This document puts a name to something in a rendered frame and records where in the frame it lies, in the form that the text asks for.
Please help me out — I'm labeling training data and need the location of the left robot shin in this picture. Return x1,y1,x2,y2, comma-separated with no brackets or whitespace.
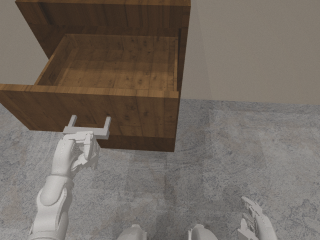
131,224,141,228

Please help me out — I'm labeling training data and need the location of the robot right hand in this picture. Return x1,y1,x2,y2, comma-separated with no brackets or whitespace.
237,196,278,240

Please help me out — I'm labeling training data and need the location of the drawer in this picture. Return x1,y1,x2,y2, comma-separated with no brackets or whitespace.
0,33,179,138

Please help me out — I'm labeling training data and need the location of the robot right thigh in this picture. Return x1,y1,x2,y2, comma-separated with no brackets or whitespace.
186,227,218,240

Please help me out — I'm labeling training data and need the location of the robot left forearm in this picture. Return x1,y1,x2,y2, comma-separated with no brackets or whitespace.
26,174,75,240

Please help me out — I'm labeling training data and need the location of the robot left hand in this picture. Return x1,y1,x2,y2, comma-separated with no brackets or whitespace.
51,131,100,180

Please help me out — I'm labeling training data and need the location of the handle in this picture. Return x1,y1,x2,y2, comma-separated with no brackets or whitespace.
62,115,112,140

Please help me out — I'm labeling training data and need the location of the cabinet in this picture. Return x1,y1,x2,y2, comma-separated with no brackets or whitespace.
15,0,191,152

